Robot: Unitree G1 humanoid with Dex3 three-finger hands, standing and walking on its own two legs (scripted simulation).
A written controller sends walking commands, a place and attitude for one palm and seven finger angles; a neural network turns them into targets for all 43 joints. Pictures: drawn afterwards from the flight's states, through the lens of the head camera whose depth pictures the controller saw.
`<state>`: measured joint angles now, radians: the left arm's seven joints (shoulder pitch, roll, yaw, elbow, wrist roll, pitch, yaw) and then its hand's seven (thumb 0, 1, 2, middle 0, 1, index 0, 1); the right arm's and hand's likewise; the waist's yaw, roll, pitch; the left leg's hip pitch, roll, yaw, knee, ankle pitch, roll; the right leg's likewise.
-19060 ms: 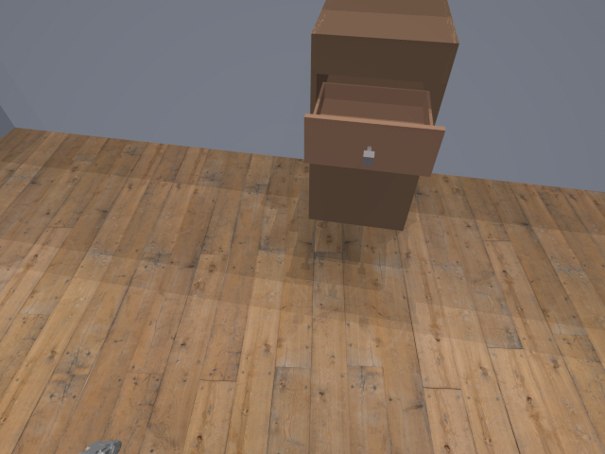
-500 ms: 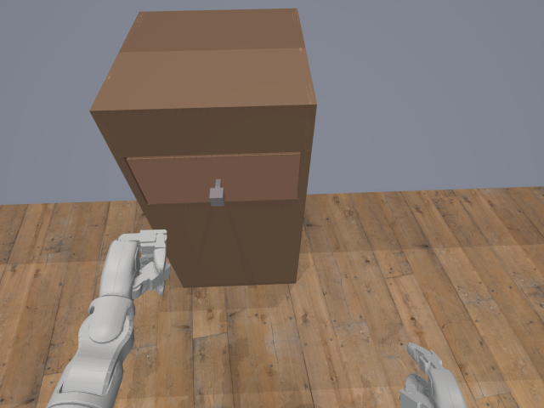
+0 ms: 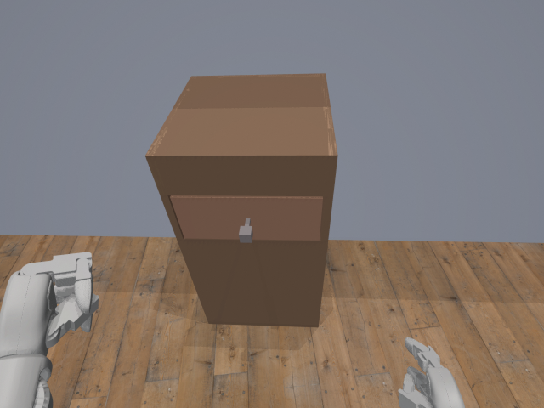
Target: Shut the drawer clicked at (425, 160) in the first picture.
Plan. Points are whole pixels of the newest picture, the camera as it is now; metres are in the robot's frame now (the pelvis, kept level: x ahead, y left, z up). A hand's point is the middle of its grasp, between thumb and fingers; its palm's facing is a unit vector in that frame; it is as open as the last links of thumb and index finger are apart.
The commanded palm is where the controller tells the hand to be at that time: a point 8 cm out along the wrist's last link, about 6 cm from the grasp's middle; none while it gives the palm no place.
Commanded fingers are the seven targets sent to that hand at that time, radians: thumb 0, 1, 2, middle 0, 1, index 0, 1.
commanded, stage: draw the hand back to the body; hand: left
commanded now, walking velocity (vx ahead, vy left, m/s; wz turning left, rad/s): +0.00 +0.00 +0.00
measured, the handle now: (246, 229) +0.58 +0.15 -0.16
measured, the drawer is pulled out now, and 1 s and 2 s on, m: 0.00 0.00 0.00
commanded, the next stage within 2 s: step back with the hand held close in 0.22 s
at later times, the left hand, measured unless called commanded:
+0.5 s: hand (69, 301) +0.18 +0.24 +0.17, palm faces +0.39 -0.81 -0.44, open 3.3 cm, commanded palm +0.12 +0.28 +0.18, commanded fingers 0.00 0.90 0.90 -1.40 -1.60 -1.40 -1.60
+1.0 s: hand (27, 352) +0.13 +0.26 +0.16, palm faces +0.36 -0.80 -0.47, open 3.3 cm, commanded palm +0.06 +0.31 +0.18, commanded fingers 0.00 0.90 0.90 -1.40 -1.60 -1.40 -1.60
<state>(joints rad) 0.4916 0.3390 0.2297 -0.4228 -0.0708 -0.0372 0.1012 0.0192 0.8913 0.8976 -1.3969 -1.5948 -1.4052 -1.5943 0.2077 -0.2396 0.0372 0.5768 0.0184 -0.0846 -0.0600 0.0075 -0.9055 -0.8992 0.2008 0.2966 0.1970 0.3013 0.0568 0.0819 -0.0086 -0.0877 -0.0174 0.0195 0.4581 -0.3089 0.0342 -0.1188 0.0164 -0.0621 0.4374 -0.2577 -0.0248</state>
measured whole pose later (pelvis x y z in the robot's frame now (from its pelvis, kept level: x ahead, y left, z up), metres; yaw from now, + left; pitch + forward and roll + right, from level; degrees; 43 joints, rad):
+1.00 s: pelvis -0.07 +0.03 -0.01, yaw -1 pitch +0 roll -1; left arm 0.60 0.36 0.36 -0.55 -0.01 -0.22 0.14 0.02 0.89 0.90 -1.40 -1.59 -1.41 -1.59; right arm 0.19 -0.22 0.00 0.54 0.00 -0.06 -0.06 0.01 -0.90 -0.90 0.20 0.30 0.20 0.30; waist 0.01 0.02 0.03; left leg -0.32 -0.04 0.06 0.56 -0.25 0.08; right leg -0.34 -0.01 -0.03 0.51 -0.17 0.01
